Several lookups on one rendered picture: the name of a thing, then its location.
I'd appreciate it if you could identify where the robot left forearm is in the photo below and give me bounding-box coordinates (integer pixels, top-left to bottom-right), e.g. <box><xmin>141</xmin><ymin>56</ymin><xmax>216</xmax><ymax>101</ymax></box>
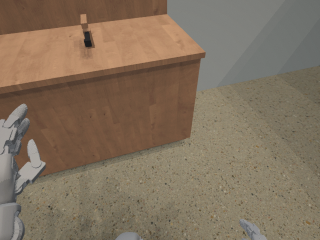
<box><xmin>0</xmin><ymin>202</ymin><xmax>25</xmax><ymax>240</ymax></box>

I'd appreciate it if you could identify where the robot left hand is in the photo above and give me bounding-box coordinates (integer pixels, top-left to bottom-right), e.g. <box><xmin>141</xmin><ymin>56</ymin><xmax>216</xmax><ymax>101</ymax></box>
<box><xmin>0</xmin><ymin>103</ymin><xmax>46</xmax><ymax>205</ymax></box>

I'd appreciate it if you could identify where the counter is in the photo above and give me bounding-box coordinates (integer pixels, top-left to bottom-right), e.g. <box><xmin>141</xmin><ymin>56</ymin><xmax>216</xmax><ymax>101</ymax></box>
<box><xmin>0</xmin><ymin>0</ymin><xmax>206</xmax><ymax>177</ymax></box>

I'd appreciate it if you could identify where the robot right hand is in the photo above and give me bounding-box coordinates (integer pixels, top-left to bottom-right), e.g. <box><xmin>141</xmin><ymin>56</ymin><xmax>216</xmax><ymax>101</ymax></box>
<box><xmin>239</xmin><ymin>219</ymin><xmax>267</xmax><ymax>240</ymax></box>

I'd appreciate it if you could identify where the tap lever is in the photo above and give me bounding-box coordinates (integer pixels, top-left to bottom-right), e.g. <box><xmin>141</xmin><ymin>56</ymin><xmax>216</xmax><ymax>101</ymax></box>
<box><xmin>84</xmin><ymin>32</ymin><xmax>92</xmax><ymax>47</ymax></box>

